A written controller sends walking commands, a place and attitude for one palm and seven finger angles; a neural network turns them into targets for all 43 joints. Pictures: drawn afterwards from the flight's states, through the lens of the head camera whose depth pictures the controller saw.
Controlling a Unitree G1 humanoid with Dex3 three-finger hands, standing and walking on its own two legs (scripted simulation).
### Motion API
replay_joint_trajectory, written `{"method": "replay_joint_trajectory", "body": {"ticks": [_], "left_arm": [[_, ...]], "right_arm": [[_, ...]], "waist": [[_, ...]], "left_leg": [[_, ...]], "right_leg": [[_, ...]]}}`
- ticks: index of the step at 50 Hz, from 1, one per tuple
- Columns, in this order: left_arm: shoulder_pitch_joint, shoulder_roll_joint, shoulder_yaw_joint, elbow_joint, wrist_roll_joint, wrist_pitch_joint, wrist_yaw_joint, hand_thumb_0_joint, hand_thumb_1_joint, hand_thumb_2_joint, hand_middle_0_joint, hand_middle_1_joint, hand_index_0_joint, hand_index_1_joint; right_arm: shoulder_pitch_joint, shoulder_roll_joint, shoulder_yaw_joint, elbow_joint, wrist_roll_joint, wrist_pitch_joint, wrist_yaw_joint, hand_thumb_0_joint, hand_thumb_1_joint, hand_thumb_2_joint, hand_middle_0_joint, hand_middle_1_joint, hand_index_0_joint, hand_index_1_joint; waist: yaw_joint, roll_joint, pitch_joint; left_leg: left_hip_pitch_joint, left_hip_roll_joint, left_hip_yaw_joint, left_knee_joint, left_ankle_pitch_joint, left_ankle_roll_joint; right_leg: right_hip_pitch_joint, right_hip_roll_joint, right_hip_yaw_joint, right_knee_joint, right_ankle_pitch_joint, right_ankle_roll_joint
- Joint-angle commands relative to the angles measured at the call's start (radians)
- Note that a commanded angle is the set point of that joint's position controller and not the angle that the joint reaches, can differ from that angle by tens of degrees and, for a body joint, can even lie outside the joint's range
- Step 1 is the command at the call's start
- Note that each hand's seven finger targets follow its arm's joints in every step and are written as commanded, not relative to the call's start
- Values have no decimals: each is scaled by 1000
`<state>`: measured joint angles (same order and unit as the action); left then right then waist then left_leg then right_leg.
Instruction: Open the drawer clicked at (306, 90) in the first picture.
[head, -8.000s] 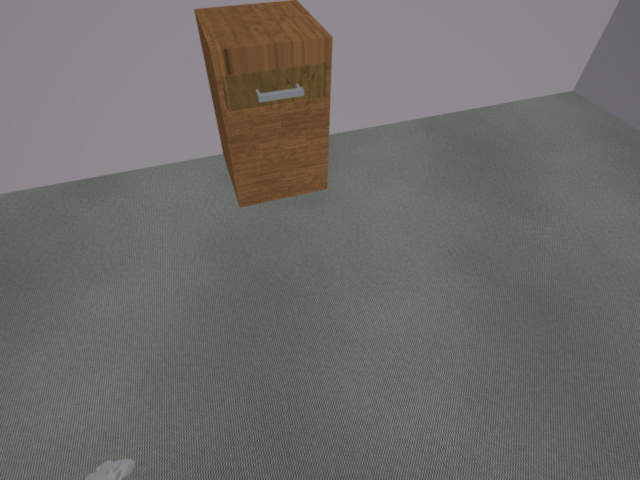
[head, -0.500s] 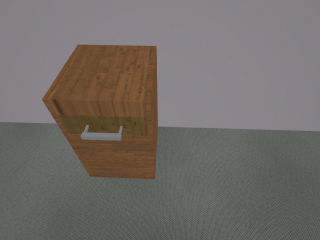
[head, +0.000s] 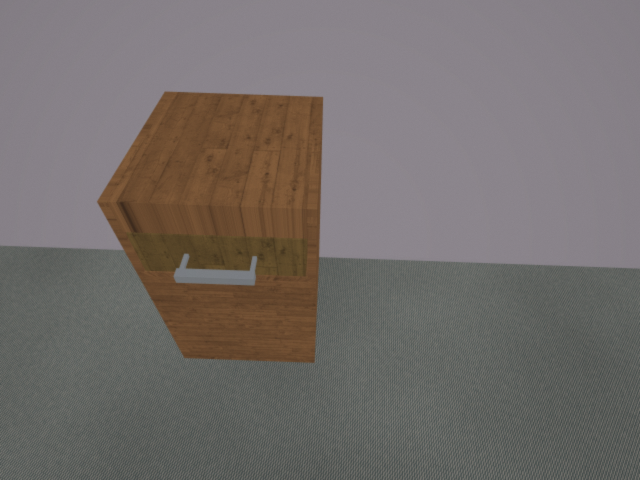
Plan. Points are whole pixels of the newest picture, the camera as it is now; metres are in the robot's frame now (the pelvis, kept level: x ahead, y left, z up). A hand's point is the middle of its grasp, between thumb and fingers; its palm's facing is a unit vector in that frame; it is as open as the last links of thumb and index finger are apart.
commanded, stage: shuffle to correct the standing spot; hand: left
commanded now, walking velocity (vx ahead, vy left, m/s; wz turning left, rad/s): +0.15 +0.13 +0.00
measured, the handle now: (217, 268) +0.57 +0.27 -0.22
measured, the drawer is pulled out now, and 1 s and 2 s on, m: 0.00 0.00 0.00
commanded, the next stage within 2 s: come to a stop and stand still in 0.06 s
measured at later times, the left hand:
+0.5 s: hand out of the picture +0.06 +0.18 -0.17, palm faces +0.05 -0.97 -0.23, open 7.3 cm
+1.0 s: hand out of the picture +0.05 +0.14 -0.18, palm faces +0.07 -0.98 -0.18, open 7.3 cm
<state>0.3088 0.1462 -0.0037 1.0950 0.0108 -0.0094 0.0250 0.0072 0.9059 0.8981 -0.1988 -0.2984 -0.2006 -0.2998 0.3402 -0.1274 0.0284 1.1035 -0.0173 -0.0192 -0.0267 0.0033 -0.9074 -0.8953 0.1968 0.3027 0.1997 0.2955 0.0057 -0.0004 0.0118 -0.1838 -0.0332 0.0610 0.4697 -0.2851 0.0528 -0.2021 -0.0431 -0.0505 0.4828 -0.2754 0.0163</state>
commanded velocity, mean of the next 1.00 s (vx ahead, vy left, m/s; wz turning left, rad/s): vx -0.03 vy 0.01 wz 0.00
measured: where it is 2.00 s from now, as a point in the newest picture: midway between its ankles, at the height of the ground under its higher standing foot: outside the picture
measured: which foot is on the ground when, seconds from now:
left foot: down 0.00-0.64, up 0.66-0.86, down 0.88-1.00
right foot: down 0.00-0.34, up 0.36-0.56, down 0.58-1.00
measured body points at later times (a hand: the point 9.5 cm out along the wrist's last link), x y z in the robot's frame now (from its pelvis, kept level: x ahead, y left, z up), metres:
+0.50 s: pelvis +0.05 +0.00 +0.00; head +0.09 -0.01 +0.45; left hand +0.06 +0.23 -0.16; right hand +0.06 -0.22 -0.16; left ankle -0.02 +0.08 -0.74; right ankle +0.03 -0.11 -0.72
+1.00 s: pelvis +0.03 -0.03 +0.00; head +0.03 -0.03 +0.45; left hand +0.04 +0.19 -0.16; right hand +0.03 -0.25 -0.16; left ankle +0.01 +0.11 -0.74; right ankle +0.06 -0.11 -0.74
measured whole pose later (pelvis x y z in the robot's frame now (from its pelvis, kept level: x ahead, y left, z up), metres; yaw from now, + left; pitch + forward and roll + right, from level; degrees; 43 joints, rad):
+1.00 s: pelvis +0.03 -0.03 +0.00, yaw +0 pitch -1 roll +0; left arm 0.28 0.17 0.02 1.07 0.01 0.00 0.02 0.01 0.93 0.90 -0.20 -0.30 -0.20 -0.30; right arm 0.30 -0.13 0.00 1.11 -0.02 0.00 -0.03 0.00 -0.91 -0.90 0.19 0.30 0.20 0.30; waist 0.02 -0.02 0.01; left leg -0.16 0.05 0.03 0.46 -0.27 -0.04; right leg -0.24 0.02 -0.11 0.46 -0.20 -0.07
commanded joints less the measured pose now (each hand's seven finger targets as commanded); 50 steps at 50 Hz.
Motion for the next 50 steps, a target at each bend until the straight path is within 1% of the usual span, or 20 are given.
{"method": "replay_joint_trajectory", "body": {"ticks": [1,5,7,9,11,12,14,16,18,22,28,29,30,31,32,35,41,44,46,50], "left_arm": [[73,76,16,-20,12,-8,5,0,900,900,-200,-300,-200,-300],[98,81,24,-16,18,-11,0,0,900,900,-200,-300,-200,-300],[124,92,33,-12,18,-17,1,0,900,900,-200,-300,-200,-300],[161,122,46,1,13,-24,8,0,900,900,-200,-300,-200,-300],[144,119,45,1,10,-24,15,0,900,900,-200,-300,-200,-300],[113,101,39,-7,9,-23,17,0,900,900,-200,-300,-200,-300],[91,57,26,-20,3,-17,26,0,900,900,-200,-300,-200,-300],[89,60,26,-27,-5,-9,39,0,900,900,-200,-300,-200,-300],[46,73,29,-50,-4,4,40,0,900,900,-200,-300,-200,-300],[20,61,42,-62,4,15,31,0,900,900,-200,-300,-200,-300],[63,61,52,-65,12,9,21,0,900,900,-200,-300,-200,-300],[91,91,56,-59,15,-2,23,0,900,900,-200,-300,-200,-300],[99,132,59,-55,16,-10,27,0,900,900,-200,-300,-200,-300],[88,163,56,-55,12,-14,27,0,900,900,-200,-300,-200,-300],[75,174,51,-60,10,-18,26,0,900,900,-200,-300,-200,-300],[-28,133,36,-93,18,-10,28,0,900,900,-200,-300,-200,-300],[-24,155,49,-91,8,-2,14,0,900,900,-200,-300,-200,-300],[-5,109,38,-85,-3,3,4,0,900,900,-200,-300,-200,-300],[16,96,34,-70,0,-1,3,0,900,900,-200,-300,-200,-300],[49,107,30,-38,1,-5,0,0,900,900,-200,-300,-200,-300]], "right_arm": [[61,-133,-27,-25,-2,-10,-2,0,-900,-900,200,300,200,300],[51,-128,-33,-38,-3,-4,6,0,-900,-900,200,300,200,300],[46,-110,-31,-50,-3,-7,7,0,-900,-900,200,300,200,300],[40,-84,-26,-62,-4,-12,7,0,-900,-900,200,300,200,300],[46,-71,-22,-55,-2,-10,1,0,-900,-900,200,300,200,300],[64,-71,-20,-42,1,-15,-2,0,-900,-900,200,300,200,300],[127,-117,-27,-8,3,-28,-15,0,-900,-900,200,300,200,300],[141,-142,-39,-4,14,-24,-30,0,-900,-900,200,300,200,300],[151,-160,-49,-9,17,-15,-36,0,-900,-900,200,300,200,300],[56,-159,-61,-46,7,2,-38,0,-900,-900,200,300,200,300],[-28,-150,-72,-81,0,7,-25,0,-900,-900,200,300,200,300],[-26,-137,-71,-83,3,5,-23,0,-900,-900,200,300,200,300],[6,-112,-71,-82,9,6,-19,0,-900,-900,200,300,200,300],[30,-79,-68,-74,17,13,-14,0,-900,-900,200,300,200,300],[15,-67,-63,-74,17,26,-14,0,-900,-900,200,300,200,300],[-14,-39,-56,-57,17,33,-6,0,-900,-900,200,300,200,300],[46,-32,-44,-16,8,29,2,0,-900,-900,200,300,200,300],[30,-80,-40,-21,0,10,-3,0,-900,-900,200,300,200,300],[-8,-95,-36,-30,0,6,-4,0,-900,-900,200,300,200,300],[26,-68,-27,-20,2,10,-5,0,-900,-900,200,300,200,300]], "waist": [[8,28,75],[18,16,129],[26,-43,141],[29,-154,121],[6,-174,96],[-13,-114,78],[-19,65,4],[-19,192,-24],[-32,201,-15],[-6,115,14],[40,66,5],[48,5,-23],[27,-95,-71],[7,-192,-81],[19,-323,-74],[-9,-187,17],[-25,-69,15],[1,88,53],[24,83,69],[16,37,119]], "left_leg": [[-105,140,-147,-156,-84,25],[-161,121,-136,-123,-173,35],[-202,85,-92,-40,-103,24],[-245,39,-30,79,-30,-1],[-162,54,-25,78,35,-12],[-75,73,-50,11,169,-11],[89,169,-130,9,785,20],[238,237,-170,12,1280,56],[333,281,-200,-12,1468,88],[257,282,-162,-38,1222,122],[88,229,-120,6,785,62],[43,186,-95,68,629,28],[-45,108,-67,132,351,-8],[-88,42,-39,183,-37,-35],[-94,40,-42,278,-283,-40],[-95,62,-66,344,-227,-40],[53,59,-1,12,-2,-56],[-3,155,-116,-123,92,-21],[-107,169,-125,-150,16,-16],[-119,123,-80,-146,-50,-36]], "right_leg": [[4,-39,32,-15,-58,-61],[-16,-50,62,-17,-140,-81],[9,-92,132,-56,-139,-103],[73,-178,237,-109,-24,-142],[38,-200,214,-97,183,-148],[8,-154,136,-33,309,-120],[-27,-60,15,101,332,-50],[-118,-18,-11,153,8,-21],[-230,0,-4,242,-240,-13],[-207,-19,-2,228,-177,-15],[-33,-19,1,53,124,-31],[45,-62,50,8,377,-40],[132,-166,187,38,662,-99],[142,-288,263,-6,807,-174],[111,-313,278,-68,843,-222],[-36,-249,195,-134,550,-226],[-117,-150,146,-173,107,-149],[-102,-48,101,-131,12,-79],[-9,-35,96,-144,14,-60],[-7,-61,131,-215,-76,-65]]}}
